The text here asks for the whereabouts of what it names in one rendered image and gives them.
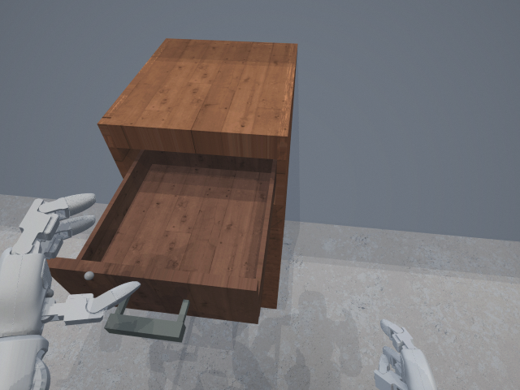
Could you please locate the handle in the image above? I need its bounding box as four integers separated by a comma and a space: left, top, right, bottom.
104, 296, 190, 343

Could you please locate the left robot forearm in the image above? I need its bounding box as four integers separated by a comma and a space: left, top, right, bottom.
0, 335, 50, 390

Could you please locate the robot right hand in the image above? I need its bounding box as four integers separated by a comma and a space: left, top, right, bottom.
374, 319, 437, 390

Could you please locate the cabinet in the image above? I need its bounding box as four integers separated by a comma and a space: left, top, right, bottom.
97, 38, 297, 309

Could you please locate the robot left hand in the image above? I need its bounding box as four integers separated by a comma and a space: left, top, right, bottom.
0, 193, 141, 338

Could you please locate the drawer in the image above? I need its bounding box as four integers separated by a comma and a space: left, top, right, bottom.
46, 149, 277, 324

